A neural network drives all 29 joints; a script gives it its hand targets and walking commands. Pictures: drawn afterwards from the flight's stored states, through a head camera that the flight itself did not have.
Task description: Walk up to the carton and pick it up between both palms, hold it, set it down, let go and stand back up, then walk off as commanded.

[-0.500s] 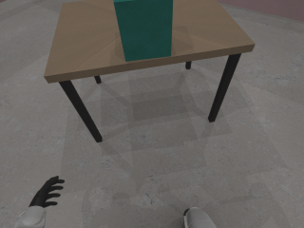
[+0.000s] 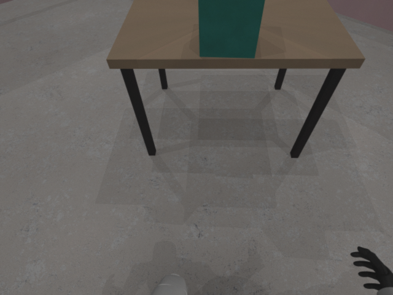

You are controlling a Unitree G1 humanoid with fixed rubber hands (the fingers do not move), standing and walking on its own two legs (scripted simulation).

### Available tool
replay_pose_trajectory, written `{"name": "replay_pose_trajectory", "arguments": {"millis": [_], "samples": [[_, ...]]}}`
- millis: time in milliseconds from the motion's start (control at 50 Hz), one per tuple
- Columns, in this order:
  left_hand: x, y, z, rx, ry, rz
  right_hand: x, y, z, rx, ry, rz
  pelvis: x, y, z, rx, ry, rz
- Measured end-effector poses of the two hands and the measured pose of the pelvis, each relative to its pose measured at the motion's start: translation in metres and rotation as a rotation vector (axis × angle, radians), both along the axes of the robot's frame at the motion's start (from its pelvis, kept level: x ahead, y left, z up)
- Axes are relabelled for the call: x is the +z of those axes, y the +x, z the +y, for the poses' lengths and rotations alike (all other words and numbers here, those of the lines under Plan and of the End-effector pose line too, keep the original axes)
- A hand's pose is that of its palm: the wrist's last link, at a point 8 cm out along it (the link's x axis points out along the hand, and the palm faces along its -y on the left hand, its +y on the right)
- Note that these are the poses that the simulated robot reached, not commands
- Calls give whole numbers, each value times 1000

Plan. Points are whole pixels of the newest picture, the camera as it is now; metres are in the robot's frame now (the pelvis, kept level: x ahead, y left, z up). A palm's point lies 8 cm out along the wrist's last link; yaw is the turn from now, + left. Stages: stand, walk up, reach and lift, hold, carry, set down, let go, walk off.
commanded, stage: walk off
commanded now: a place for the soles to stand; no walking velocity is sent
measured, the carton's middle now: (229, 11) +1.02 +0.04 +0.07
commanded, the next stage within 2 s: none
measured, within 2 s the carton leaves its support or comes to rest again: neither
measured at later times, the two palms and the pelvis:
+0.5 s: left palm out of the picture -0.01 +0.33 -0.09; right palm out of the picture -0.11 -0.33 -0.08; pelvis -0.10 -0.01 +0.00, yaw +2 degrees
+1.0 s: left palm out of the picture -0.05 +0.19 -0.07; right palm out of the picture +0.02 -0.44 -0.08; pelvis -0.08 -0.11 +0.02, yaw +1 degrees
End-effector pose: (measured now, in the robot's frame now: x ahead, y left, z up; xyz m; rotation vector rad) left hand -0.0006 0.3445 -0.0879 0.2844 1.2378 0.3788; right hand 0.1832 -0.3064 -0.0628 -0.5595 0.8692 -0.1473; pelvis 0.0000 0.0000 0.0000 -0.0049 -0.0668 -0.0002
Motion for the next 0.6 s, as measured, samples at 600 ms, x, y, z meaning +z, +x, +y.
{"name": "replay_pose_trajectory", "arguments": {"millis": [600], "samples": [[-14,-61,-25,-37,-61,-63,-24,-252,-11,-206,60,299,5,-96,-21,41,20,10]]}}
